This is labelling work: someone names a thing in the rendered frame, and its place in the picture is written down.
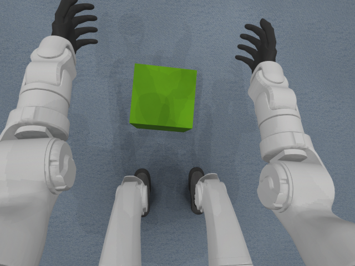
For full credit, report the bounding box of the robot left shin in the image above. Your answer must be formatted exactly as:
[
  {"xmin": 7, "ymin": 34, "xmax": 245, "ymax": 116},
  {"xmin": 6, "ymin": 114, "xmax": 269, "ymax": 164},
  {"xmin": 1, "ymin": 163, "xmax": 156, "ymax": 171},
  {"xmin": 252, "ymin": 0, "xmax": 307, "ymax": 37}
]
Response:
[{"xmin": 115, "ymin": 176, "xmax": 143, "ymax": 196}]

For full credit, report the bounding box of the carton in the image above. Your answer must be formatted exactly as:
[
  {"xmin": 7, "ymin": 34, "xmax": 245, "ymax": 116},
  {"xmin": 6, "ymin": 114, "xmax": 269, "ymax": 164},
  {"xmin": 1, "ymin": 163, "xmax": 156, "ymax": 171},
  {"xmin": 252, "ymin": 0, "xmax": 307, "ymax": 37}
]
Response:
[{"xmin": 129, "ymin": 63, "xmax": 197, "ymax": 132}]

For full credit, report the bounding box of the robot right forearm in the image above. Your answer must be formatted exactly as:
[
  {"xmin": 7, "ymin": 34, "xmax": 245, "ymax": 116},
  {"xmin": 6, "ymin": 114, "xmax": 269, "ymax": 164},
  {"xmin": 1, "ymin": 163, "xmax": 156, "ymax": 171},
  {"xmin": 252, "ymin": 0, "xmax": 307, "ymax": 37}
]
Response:
[{"xmin": 248, "ymin": 61, "xmax": 335, "ymax": 201}]

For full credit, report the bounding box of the robot left upper arm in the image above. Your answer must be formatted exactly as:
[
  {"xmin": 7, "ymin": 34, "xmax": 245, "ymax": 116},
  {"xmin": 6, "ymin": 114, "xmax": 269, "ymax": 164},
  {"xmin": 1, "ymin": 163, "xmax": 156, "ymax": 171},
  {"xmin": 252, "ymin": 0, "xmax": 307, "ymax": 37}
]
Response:
[{"xmin": 0, "ymin": 137, "xmax": 76, "ymax": 266}]

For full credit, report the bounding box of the robot right upper arm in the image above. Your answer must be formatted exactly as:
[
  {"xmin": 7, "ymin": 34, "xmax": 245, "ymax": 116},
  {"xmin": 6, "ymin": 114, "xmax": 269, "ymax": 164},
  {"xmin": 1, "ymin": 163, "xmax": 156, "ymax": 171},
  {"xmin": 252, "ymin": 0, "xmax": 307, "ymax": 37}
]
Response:
[{"xmin": 257, "ymin": 160, "xmax": 355, "ymax": 266}]

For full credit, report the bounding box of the robot left forearm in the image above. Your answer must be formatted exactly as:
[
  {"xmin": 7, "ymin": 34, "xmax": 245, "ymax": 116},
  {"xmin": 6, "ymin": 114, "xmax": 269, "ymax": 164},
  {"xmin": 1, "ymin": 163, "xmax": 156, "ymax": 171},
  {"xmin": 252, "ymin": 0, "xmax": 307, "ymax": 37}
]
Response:
[{"xmin": 0, "ymin": 35, "xmax": 77, "ymax": 142}]

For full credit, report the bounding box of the left robot foot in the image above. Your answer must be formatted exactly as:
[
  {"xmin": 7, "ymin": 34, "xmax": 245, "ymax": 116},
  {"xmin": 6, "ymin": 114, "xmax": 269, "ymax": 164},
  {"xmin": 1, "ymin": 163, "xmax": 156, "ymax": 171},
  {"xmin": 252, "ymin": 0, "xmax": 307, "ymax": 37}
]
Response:
[{"xmin": 134, "ymin": 168, "xmax": 151, "ymax": 217}]

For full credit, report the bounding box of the right robot hand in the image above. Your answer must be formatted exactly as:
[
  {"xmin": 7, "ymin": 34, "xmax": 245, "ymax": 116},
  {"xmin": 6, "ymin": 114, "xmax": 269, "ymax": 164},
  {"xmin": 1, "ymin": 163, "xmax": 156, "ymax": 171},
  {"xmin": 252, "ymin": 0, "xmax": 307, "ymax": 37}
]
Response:
[{"xmin": 235, "ymin": 18, "xmax": 277, "ymax": 73}]

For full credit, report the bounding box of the left robot hand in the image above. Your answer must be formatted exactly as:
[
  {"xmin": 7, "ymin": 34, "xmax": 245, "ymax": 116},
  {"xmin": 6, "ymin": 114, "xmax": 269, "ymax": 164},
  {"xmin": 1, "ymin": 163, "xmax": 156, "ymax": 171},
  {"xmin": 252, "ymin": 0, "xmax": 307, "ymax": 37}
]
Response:
[{"xmin": 52, "ymin": 0, "xmax": 98, "ymax": 54}]

